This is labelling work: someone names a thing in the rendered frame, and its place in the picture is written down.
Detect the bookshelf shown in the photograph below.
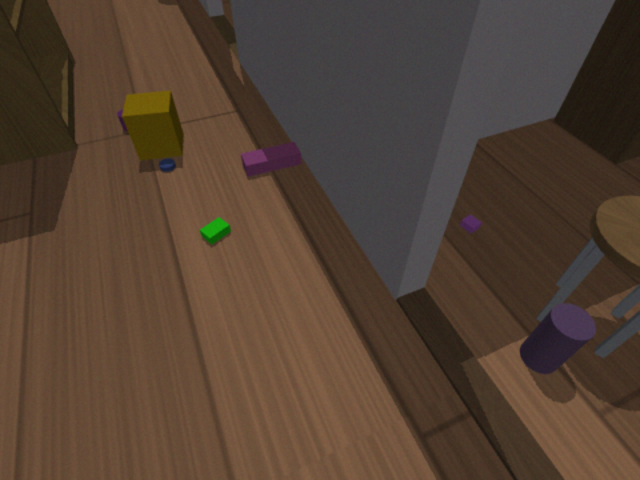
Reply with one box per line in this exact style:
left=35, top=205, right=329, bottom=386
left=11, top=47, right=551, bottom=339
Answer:
left=0, top=0, right=78, bottom=166

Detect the stool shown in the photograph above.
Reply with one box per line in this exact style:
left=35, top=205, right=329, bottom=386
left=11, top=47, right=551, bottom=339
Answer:
left=536, top=195, right=640, bottom=358

